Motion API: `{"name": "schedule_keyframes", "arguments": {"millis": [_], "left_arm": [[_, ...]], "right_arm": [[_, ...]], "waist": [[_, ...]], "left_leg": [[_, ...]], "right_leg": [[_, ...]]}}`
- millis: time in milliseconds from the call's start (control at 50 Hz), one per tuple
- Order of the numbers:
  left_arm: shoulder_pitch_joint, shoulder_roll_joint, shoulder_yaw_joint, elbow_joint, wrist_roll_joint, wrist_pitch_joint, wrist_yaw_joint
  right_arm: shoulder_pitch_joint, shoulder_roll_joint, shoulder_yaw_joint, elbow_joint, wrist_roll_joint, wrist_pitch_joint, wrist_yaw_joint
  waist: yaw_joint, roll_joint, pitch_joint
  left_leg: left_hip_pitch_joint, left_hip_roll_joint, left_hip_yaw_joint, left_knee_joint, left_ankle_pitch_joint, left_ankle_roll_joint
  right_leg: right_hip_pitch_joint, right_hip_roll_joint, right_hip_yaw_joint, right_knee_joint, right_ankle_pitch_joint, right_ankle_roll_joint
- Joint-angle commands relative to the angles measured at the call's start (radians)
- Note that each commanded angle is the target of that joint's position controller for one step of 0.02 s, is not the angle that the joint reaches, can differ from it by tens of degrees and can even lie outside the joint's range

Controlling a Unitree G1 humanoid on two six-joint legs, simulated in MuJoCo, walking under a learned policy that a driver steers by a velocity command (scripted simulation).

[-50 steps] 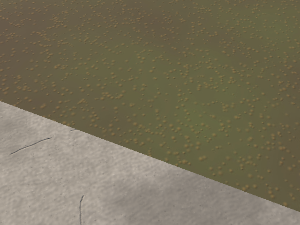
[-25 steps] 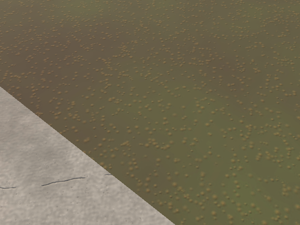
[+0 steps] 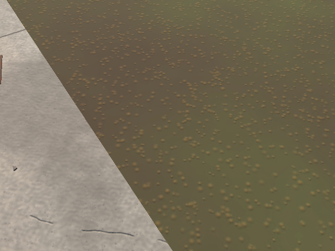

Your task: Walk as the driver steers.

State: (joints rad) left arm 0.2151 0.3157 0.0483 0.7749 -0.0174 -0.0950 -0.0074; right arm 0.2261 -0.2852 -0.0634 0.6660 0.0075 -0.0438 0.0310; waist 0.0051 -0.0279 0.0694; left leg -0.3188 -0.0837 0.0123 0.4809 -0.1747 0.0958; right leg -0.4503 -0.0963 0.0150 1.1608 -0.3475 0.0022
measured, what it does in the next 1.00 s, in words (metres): walks ahead, turning left: right foot, then left foot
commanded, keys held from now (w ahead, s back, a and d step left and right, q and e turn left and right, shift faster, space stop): w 0.34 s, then w+q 0.66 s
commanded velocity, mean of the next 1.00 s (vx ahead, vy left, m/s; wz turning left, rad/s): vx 0.50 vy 0.00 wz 0.34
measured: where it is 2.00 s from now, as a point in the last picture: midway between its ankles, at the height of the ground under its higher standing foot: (114, 126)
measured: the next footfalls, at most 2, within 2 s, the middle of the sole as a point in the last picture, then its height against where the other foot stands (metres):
right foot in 0.38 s outside the picture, level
left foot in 0.92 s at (137, 196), level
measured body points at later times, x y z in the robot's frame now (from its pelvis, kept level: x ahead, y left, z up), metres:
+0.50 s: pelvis +0.30 -0.06 +0.00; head +0.33 -0.06 +0.44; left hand +0.45 +0.21 -0.10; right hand +0.35 -0.34 -0.13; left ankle +0.16 +0.07 -0.64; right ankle +0.38 -0.14 -0.74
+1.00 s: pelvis +0.58 +0.03 -0.01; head +0.61 +0.06 +0.43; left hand +0.56 +0.33 -0.14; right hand +0.82 -0.17 -0.10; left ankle +0.63 +0.12 -0.74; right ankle +0.46 -0.15 -0.64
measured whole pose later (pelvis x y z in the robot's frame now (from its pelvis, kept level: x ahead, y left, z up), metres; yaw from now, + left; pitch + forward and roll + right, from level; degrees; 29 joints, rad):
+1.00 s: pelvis +0.58 +0.03 -0.01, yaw +20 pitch +1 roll -1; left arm 0.24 0.30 0.05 0.84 -0.03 -0.07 0.00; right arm 0.16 -0.29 -0.08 0.68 0.02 -0.04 0.03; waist 0.01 -0.01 0.08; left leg -0.44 -0.06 0.03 0.61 -0.19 0.10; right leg -0.24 -0.03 -0.04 1.14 -0.48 0.00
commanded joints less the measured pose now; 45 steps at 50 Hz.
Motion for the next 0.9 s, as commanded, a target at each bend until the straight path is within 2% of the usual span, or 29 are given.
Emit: {"name": "schedule_keyframes", "arguments": {"millis": [20,80,140,180,260,320,340,360,380,400,420,440,460,480,500,520,540,560,600,640,700,760,800,820,860,880,900], "left_arm": [[0.048,0.102,0.028,-0.044,0.013,0.002,0.000],[-0.031,0.072,0.020,-0.067,0.021,0.018,0.003],[-0.121,0.048,0.011,-0.086,0.018,0.010,-0.005],[-0.191,0.031,0.003,-0.102,0.011,0.004,-0.014],[-0.279,0.039,0.001,-0.136,0.006,-0.007,-0.037],[-0.258,0.057,0.006,-0.141,0.009,-0.013,-0.051],[-0.215,0.072,0.012,-0.132,0.011,-0.013,-0.050],[-0.124,0.098,0.027,-0.110,0.014,-0.015,-0.043],[0.031,0.143,0.047,-0.075,0.019,-0.016,-0.034],[0.177,0.229,0.067,-0.059,0.042,-0.017,-0.024],[0.237,0.199,0.063,-0.030,0.028,-0.010,-0.030],[0.207,0.122,0.041,-0.035,0.011,-0.006,-0.025],[0.129,0.100,0.034,-0.040,0.011,-0.001,-0.017],[0.065,0.081,0.028,-0.042,0.019,0.000,-0.014],[0.026,0.056,0.021,-0.042,0.028,-0.005,-0.014],[0.006,0.045,0.018,-0.039,0.035,-0.012,-0.014],[-0.006,0.039,0.019,-0.033,0.034,-0.018,-0.015],[-0.012,0.043,0.021,-0.024,0.030,-0.025,-0.017],[-0.015,0.066,0.030,-0.006,0.030,-0.031,-0.015],[-0.007,0.081,0.036,0.008,0.031,-0.028,-0.007],[-0.001,0.100,0.040,0.017,0.027,-0.016,0.005],[0.057,0.126,0.049,0.042,0.016,0.003,0.013],[0.078,0.140,0.055,0.056,0.005,0.022,0.015],[0.076,0.150,0.059,0.059,-0.001,0.031,0.016],[0.058,0.177,0.068,0.053,-0.009,0.048,0.025],[0.047,0.187,0.071,0.049,-0.010,0.057,0.030],[0.026,0.186,0.069,0.043,-0.012,0.065,0.034]], "right_arm": [[-0.004,-0.112,-0.027,-0.051,-0.008,-0.034,-0.010],[0.032,-0.134,-0.030,-0.012,-0.007,-0.042,-0.024],[0.067,-0.138,-0.026,0.020,-0.005,-0.037,-0.033],[0.104,-0.148,-0.027,0.045,0.000,-0.037,-0.035],[0.174,-0.156,-0.029,0.099,0.006,-0.025,-0.038],[0.183,-0.168,-0.035,0.122,0.008,-0.009,-0.045],[0.171,-0.178,-0.038,0.122,0.007,-0.005,-0.047],[0.158,-0.181,-0.037,0.122,0.005,0.000,-0.048],[0.147,-0.162,-0.025,0.115,-0.002,0.003,-0.048],[0.230,-0.078,0.001,0.089,-0.010,-0.006,-0.043],[0.309,-0.034,0.017,0.114,0.004,-0.023,-0.038],[0.207,-0.146,-0.010,0.107,0.029,-0.030,-0.034],[0.116,-0.167,-0.019,0.078,0.038,-0.033,-0.035],[0.067,-0.155,-0.018,0.067,0.028,-0.033,-0.038],[0.067,-0.140,-0.023,0.072,0.022,-0.025,-0.040],[0.103,-0.116,-0.023,0.084,0.024,-0.013,-0.041],[0.125,-0.093,-0.021,0.094,0.026,-0.001,-0.042],[0.129,-0.074,-0.019,0.095,0.025,0.011,-0.045],[0.091,-0.063,-0.018,0.076,0.017,0.023,-0.049],[0.048,-0.057,-0.017,0.058,0.013,0.019,-0.044],[-0.047,-0.037,-0.007,0.032,0.013,0.003,-0.020],[-0.149,-0.022,0.001,-0.011,0.013,0.000,0.001],[-0.185,-0.029,-0.001,-0.038,0.015,0.002,0.012],[-0.189,-0.037,-0.005,-0.050,0.014,0.003,0.017],[-0.147,-0.072,-0.023,-0.058,0.012,0.008,0.023],[-0.072,-0.100,-0.039,-0.045,0.013,0.012,0.023],[0.067,-0.143,-0.066,-0.012,0.016,0.013,0.017]], "waist": [[0.015,0.080,-0.122],[-0.003,0.066,-0.064],[-0.040,0.076,-0.042],[-0.071,0.079,-0.020],[-0.098,0.077,0.018],[-0.069,0.097,-0.002],[-0.042,0.113,-0.032],[0.013,0.117,-0.095],[0.091,0.101,-0.213],[0.100,-0.055,-0.393],[0.091,-0.245,-0.513],[0.123,-0.134,-0.382],[0.106,-0.079,-0.228],[0.077,-0.030,-0.140],[0.044,-0.038,-0.090],[0.016,-0.064,-0.083],[0.004,-0.069,-0.079],[-0.005,-0.066,-0.064],[-0.009,-0.052,-0.036],[-0.002,-0.043,-0.027],[0.029,-0.028,-0.011],[0.070,-0.006,0.017],[0.072,-0.006,0.026],[0.061,-0.013,0.022],[0.016,-0.049,-0.029],[-0.032,-0.063,-0.076],[-0.114,-0.050,-0.147]], "left_leg": [[0.179,0.271,-0.305,-0.275,0.236,0.186],[0.147,0.246,-0.216,-0.313,0.301,0.177],[0.158,0.207,-0.148,-0.317,0.273,0.132],[0.167,0.213,-0.141,-0.328,0.205,0.120],[0.308,0.278,-0.175,-0.278,0.219,0.121],[0.412,0.318,-0.193,-0.200,0.369,0.094],[0.422,0.311,-0.186,-0.149,0.514,0.082],[0.402,0.281,-0.174,-0.037,0.686,0.065],[0.301,0.229,-0.144,0.154,0.679,0.036],[-0.045,0.111,-0.109,0.514,0.324,-0.023],[-0.280,-0.010,-0.162,0.756,-0.409,-0.058],[-0.383,0.046,-0.213,0.842,-0.388,-0.055],[-0.417,0.098,-0.171,0.822,-0.291,-0.054],[-0.389,0.138,-0.143,0.769,-0.212,-0.058],[-0.343,0.168,-0.143,0.719,-0.159,-0.062],[-0.282,0.187,-0.144,0.697,-0.126,-0.067],[-0.258,0.193,-0.138,0.683,-0.112,-0.071],[-0.263,0.199,-0.134,0.668,-0.102,-0.076],[-0.317,0.209,-0.138,0.612,-0.035,-0.087],[-0.353,0.210,-0.132,0.505,0.074,-0.094],[-0.311,0.199,-0.063,0.302,0.227,-0.088],[-0.330,0.188,-0.018,0.191,0.250,-0.074],[-0.355,0.176,0.001,0.149,0.201,-0.055],[-0.345,0.162,0.016,0.136,0.158,-0.041],[-0.251,0.103,0.070,0.137,0.050,-0.003],[-0.153,0.067,0.092,0.140,0.002,0.021],[0.043,0.027,0.097,0.083,0.035,0.056]], "right_leg": [[-0.148,-0.061,0.035,-0.051,0.095,0.021],[-0.205,-0.056,0.023,-0.194,0.232,0.056],[-0.190,-0.027,0.010,-0.401,0.423,0.057],[-0.163,-0.003,-0.005,-0.512,0.505,0.049],[-0.219,0.021,0.004,-0.621,0.468,0.010],[-0.195,0.042,-0.003,-0.662,0.343,-0.037],[-0.122,0.068,-0.024,-0.664,0.296,-0.055],[0.033,0.103,-0.054,-0.681,0.293,-0.080],[0.292,0.066,-0.027,-0.660,0.354,-0.119],[0.719,-0.178,0.298,-0.628,0.327,-0.236],[0.899,-0.324,0.671,-0.769,0.135,-0.323],[0.813,-0.296,0.617,-0.824,-0.016,-0.270],[0.654,-0.269,0.469,-0.859,-0.008,-0.228],[0.506,-0.230,0.364,-0.897,0.067,-0.207],[0.405,-0.194,0.276,-0.934,0.140,-0.193],[0.346,-0.173,0.214,-0.967,0.180,-0.184],[0.315,-0.163,0.168,-0.993,0.217,-0.188],[0.291,-0.163,0.121,-1.010,0.265,-0.194],[0.283,-0.163,0.044,-1.032,0.350,-0.198],[0.311,-0.147,-0.029,-1.042,0.410,-0.190],[0.328,-0.115,-0.136,-1.049,0.449,-0.163],[0.419,-0.151,-0.171,-1.039,0.478,-0.162],[0.507,-0.178,-0.187,-1.003,0.548,-0.154],[0.541,-0.188,-0.199,-0.970,0.633,-0.146],[0.587,-0.191,-0.224,-0.843,0.945,-0.124],[0.584,-0.185,-0.235,-0.721,1.067,-0.112],[0.519,-0.156,-0.255,-0.530,1.067,-0.086]]}}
